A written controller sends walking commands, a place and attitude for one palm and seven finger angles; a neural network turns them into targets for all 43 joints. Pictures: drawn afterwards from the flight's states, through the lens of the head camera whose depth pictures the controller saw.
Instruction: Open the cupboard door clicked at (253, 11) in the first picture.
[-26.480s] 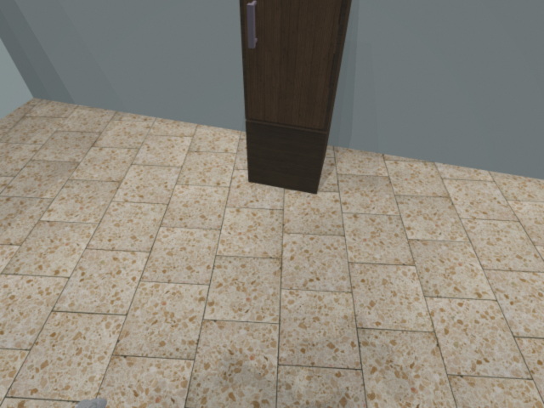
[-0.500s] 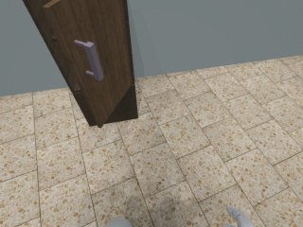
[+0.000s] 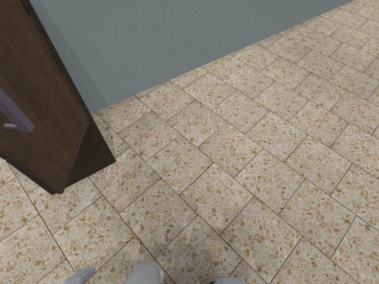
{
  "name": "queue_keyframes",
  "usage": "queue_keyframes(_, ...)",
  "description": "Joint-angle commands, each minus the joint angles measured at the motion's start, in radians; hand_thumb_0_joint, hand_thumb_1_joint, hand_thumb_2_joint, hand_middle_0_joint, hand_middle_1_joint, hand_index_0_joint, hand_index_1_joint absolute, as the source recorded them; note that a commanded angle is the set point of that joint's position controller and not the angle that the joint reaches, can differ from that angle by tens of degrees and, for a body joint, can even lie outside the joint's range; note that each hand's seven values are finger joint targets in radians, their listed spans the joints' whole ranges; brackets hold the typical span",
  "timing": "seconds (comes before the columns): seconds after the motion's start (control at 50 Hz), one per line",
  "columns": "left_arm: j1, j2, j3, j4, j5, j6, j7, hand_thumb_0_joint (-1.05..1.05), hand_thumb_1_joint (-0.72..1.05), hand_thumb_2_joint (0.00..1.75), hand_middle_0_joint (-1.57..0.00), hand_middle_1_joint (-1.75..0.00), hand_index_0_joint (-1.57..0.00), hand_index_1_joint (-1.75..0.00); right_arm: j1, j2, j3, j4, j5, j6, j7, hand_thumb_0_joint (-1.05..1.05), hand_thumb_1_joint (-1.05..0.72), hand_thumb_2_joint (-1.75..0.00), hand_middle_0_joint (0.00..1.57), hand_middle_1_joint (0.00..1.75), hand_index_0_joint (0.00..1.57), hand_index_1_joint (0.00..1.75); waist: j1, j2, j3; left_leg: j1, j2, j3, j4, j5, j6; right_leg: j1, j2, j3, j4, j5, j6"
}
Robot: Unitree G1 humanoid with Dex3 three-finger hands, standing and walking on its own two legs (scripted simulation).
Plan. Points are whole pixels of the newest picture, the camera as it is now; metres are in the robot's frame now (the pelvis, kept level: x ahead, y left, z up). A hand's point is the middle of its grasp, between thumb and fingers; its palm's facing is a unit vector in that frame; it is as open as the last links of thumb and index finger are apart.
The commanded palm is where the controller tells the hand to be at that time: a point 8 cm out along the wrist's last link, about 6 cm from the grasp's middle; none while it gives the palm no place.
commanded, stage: walk to a spot facing it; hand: left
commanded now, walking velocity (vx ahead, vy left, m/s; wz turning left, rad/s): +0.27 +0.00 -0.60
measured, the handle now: (1, 109) +0.45 +0.46 +0.07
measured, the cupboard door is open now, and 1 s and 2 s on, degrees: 54 54 54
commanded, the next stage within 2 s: turn to face it in 1.82 s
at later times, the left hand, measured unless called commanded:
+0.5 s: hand (164, 206) +0.31 +0.09 -0.15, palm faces -0.42 -0.89 -0.18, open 7.4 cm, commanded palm none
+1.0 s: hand (173, 189) +0.38 +0.07 -0.18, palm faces -0.44 -0.88 -0.19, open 7.4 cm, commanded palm none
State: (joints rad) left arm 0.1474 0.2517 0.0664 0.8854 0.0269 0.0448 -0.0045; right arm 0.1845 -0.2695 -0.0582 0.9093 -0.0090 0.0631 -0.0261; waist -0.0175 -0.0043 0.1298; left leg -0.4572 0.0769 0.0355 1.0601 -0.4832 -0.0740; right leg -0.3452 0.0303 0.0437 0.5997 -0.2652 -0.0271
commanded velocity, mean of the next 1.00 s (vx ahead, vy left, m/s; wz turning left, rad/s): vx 0.34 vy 0.00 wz -0.42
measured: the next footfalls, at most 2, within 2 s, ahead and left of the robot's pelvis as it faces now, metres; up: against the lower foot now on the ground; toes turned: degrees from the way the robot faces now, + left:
left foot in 0.14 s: +0.07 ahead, +0.14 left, +0.00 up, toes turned -2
right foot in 0.52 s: +0.17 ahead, -0.18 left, +0.00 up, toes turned -27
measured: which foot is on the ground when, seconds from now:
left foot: up 0.00-0.12, down 0.14-0.52, up 0.54-0.90, down 0.92-1.00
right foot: down 0.00-0.14, up 0.16-0.50, down 0.52-0.92, up 0.94-1.00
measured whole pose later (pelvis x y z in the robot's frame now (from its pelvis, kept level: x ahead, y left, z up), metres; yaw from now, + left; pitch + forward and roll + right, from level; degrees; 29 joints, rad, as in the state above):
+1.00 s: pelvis +0.29 -0.11 +0.00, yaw -31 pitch +0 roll +0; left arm 0.32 0.22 0.08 1.07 0.03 -0.01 -0.03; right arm 0.14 -0.17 -0.03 0.90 -0.04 -0.07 0.00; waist 0.02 -0.04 0.05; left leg -0.36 0.07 0.12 0.60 -0.23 0.01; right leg -0.35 0.01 -0.01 1.07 -0.44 -0.04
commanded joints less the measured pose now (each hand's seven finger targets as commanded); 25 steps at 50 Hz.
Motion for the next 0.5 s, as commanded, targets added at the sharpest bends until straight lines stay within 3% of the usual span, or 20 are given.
queue_keyframes(0.0,0.02,0.198,0.05,-0.061,0.004,-0.023,0.013,0.0,0.9,0.9,-0.2,-0.3,-0.2,-0.3,0.026,-0.033,-0.01,-0.084,-0.002,-0.042,0.01,0.0,-0.9,-0.9,0.2,0.3,0.2,0.3,0.024,-0.114,-0.177,0.073,-0.026,0.009,-0.212,0.034,0.009,0.075,-0.23,0.326,-0.274,0.011,-0.166)
queue_keyframes(0.04,0.0,0.199,0.053,-0.063,0.001,-0.021,0.003,0.0,0.9,0.9,-0.2,-0.3,-0.2,-0.3,0.069,-0.041,-0.013,-0.078,-0.005,-0.052,0.012,0.0,-0.9,-0.9,0.2,0.3,0.2,0.3,0.01,-0.154,-0.149,0.152,-0.049,0.023,-0.342,0.053,0.021,0.008,-0.202,0.348,-0.299,-0.211,-0.157)
queue_keyframes(0.08,-0.04,0.174,0.048,-0.07,-0.006,-0.022,-0.007,0.0,0.9,0.9,-0.2,-0.3,-0.2,-0.3,0.163,-0.058,-0.014,-0.045,-0.008,-0.071,0.007,0.0,-0.9,-0.9,0.2,0.3,0.2,0.3,-0.044,-0.11,-0.128,0.378,-0.055,0.039,-0.561,0.13,0.033,-0.169,-0.14,0.316,-0.254,-0.362,-0.104)
queue_keyframes(0.1,-0.039,0.116,0.035,-0.088,-0.008,-0.022,-0.015,0.0,0.9,0.9,-0.2,-0.3,-0.2,-0.3,0.233,-0.115,-0.026,-0.028,-0.016,-0.082,-0.004,0.0,-0.9,-0.9,0.2,0.3,0.2,0.3,-0.073,0.078,-0.142,0.507,0.081,-0.133,-0.723,-0.052,0.082,-0.32,-0.039,0.239,-0.078,-0.409,-0.053)
queue_keyframes(0.12,-0.077,0.057,0.024,-0.129,-0.02,-0.025,-0.026,0.0,0.9,0.9,-0.2,-0.3,-0.2,-0.3,0.311,-0.229,-0.045,-0.019,-0.04,-0.094,-0.014,0.0,-0.9,-0.9,0.2,0.3,0.2,0.3,-0.11,0.37,-0.124,0.533,0.394,-0.539,-0.909,-0.306,0.203,-0.468,0.08,0.007,0.264,-0.386,0.015)
queue_keyframes(0.14,-0.172,0.092,0.038,-0.164,-0.009,-0.04,-0.042,0.0,0.9,0.9,-0.2,-0.3,-0.2,-0.3,0.301,-0.249,-0.047,-0.022,-0.035,-0.102,-0.022,0.0,-0.9,-0.9,0.2,0.3,0.2,0.3,-0.106,0.205,-0.061,0.409,0.49,-0.602,-0.964,-0.288,0.283,-0.473,-0.039,0.026,0.41,-0.304,0.019)
queue_keyframes(0.16,-0.165,0.085,0.045,-0.144,0.005,-0.048,-0.051,0.0,0.9,0.9,-0.2,-0.3,-0.2,-0.3,0.263,-0.206,-0.037,-0.034,-0.039,-0.11,-0.01,0.0,-0.9,-0.9,0.2,0.3,0.2,0.3,-0.073,0.091,-0.052,0.34,0.425,-0.529,-0.943,-0.209,0.263,-0.428,-0.05,0.021,0.514,-0.226,0.019)
queue_keyframes(0.18,-0.131,0.064,0.045,-0.118,0.008,-0.047,-0.058,0.0,0.9,0.9,-0.2,-0.3,-0.2,-0.3,0.203,-0.168,-0.021,-0.039,-0.036,-0.115,-0.008,0.0,-0.9,-0.9,0.2,0.3,0.2,0.3,-0.029,0.121,-0.029,0.315,0.356,-0.376,-0.919,-0.088,0.219,-0.426,-0.075,0.001,0.559,-0.142,0.027)
queue_keyframes(0.2,-0.107,0.049,0.039,-0.101,0.009,-0.044,-0.067,0.0,0.9,0.9,-0.2,-0.3,-0.2,-0.3,0.17,-0.125,-0.009,-0.041,-0.031,-0.122,-0.009,0.0,-0.9,-0.9,0.2,0.3,0.2,0.3,-0.01,0.18,-0.026,0.321,0.295,-0.238,-0.89,0.047,0.181,-0.417,-0.093,-0.028,0.553,-0.082,0.036)
queue_keyframes(0.24,-0.117,0.012,0.022,-0.092,0.005,-0.039,-0.075,0.0,0.9,0.9,-0.2,-0.3,-0.2,-0.3,0.231,-0.09,0.001,-0.013,-0.03,-0.13,-0.012,0.0,-0.9,-0.9,0.2,0.3,0.2,0.3,-0.022,0.178,-0.073,0.416,0.239,-0.062,-0.827,0.35,0.156,-0.407,-0.094,-0.07,0.5,-0.024,0.047)
queue_keyframes(0.26,-0.135,0.002,0.013,-0.092,0.003,-0.04,-0.076,0.0,0.9,0.9,-0.2,-0.3,-0.2,-0.3,0.273,-0.088,0.004,0.007,-0.029,-0.135,-0.013,0.0,-0.9,-0.9,0.2,0.3,0.2,0.3,-0.035,0.175,-0.094,0.455,0.228,-0.014,-0.8,0.481,0.15,-0.395,-0.09,-0.094,0.462,-0.017,0.046)
queue_keyframes(0.3,-0.175,-0.011,0.004,-0.095,0.0,-0.043,-0.075,0.0,0.9,0.9,-0.2,-0.3,-0.2,-0.3,0.32,-0.089,0.0,0.026,-0.031,-0.134,-0.01,0.0,-0.9,-0.9,0.2,0.3,0.2,0.3,-0.053,0.17,-0.1,0.49,0.235,0.054,-0.773,0.589,0.145,-0.36,-0.088,-0.13,0.35,-0.017,0.039)
queue_keyframes(0.36,-0.223,-0.008,0.002,-0.092,-0.001,-0.039,-0.078,0.0,0.9,0.9,-0.2,-0.3,-0.2,-0.3,0.333,-0.095,-0.002,0.042,-0.036,-0.127,-0.005,0.0,-0.9,-0.9,0.2,0.3,0.2,0.3,-0.064,0.192,-0.072,0.422,0.261,0.105,-0.786,0.525,0.144,-0.243,-0.077,-0.175,0.193,-0.024,0.025)
queue_keyframes(0.4,-0.214,0.011,0.006,-0.09,-0.001,-0.041,-0.077,0.0,0.9,0.9,-0.2,-0.3,-0.2,-0.3,0.321,-0.099,-0.004,0.045,-0.037,-0.123,-0.001,0.0,-0.9,-0.9,0.2,0.3,0.2,0.3,-0.049,0.211,-0.062,0.395,0.278,0.129,-0.755,0.529,0.138,-0.145,-0.058,-0.192,0.111,-0.05,0.006)
queue_keyframes(0.42,-0.183,0.018,0.009,-0.074,0.0,-0.042,-0.076,0.0,0.9,0.9,-0.2,-0.3,-0.2,-0.3,0.309,-0.11,-0.004,0.047,-0.036,-0.12,-0.001,0.0,-0.9,-0.9,0.2,0.3,0.2,0.3,-0.028,0.2,-0.077,0.378,0.28,0.149,-0.709,0.59,0.134,-0.068,-0.037,-0.212,0.085,-0.054,-0.007)
queue_keyframes(0.44,-0.095,0.036,0.018,-0.048,0.0,-0.048,-0.071,0.0,0.9,0.9,-0.2,-0.3,-0.2,-0.3,0.287,-0.116,-0.006,0.041,-0.031,-0.118,0.0,0.0,-0.9,-0.9,0.2,0.3,0.2,0.3,0.023,0.172,-0.109,0.334,0.265,0.174,-0.583,0.677,0.117,0.082,-0.015,-0.221,0.022,-0.046,-0.028)
queue_keyframes(0.46,0.082,0.083,0.033,0.012,0.002,-0.06,-0.064,0.0,0.9,0.9,-0.2,-0.3,-0.2,-0.3,0.251,-0.117,-0.002,0.032,-0.02,-0.119,0.005,0.0,-0.9,-0.9,0.2,0.3,0.2,0.3,0.108,0.089,-0.19,0.207,0.218,0.224,-0.363,0.721,0.082,0.364,-0.001,-0.208,-0.04,-0.011,-0.062)
queue_keyframes(0.48,0.271,0.213,0.071,0.058,0.006,-0.075,-0.045,0.0,0.9,0.9,-0.2,-0.3,-0.2,-0.3,0.214,-0.055,0.011,-0.007,0.005,-0.124,0.018,0.0,-0.9,-0.9,0.2,0.3,0.2,0.3,0.192,-0.177,-0.309,-0.105,0.114,0.268,-0.024,0.373,0.035,0.675,-0.263,0.155,-0.154,-0.147,-0.156)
